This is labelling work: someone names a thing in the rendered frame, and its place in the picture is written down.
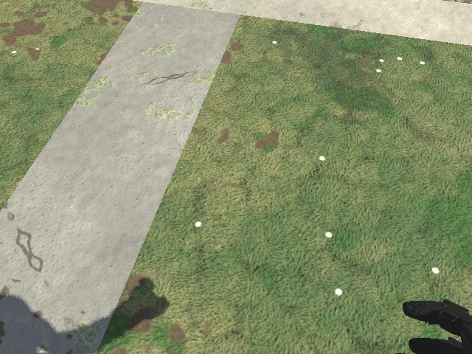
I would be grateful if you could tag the right robot hand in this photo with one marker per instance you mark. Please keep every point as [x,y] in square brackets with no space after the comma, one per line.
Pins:
[449,316]

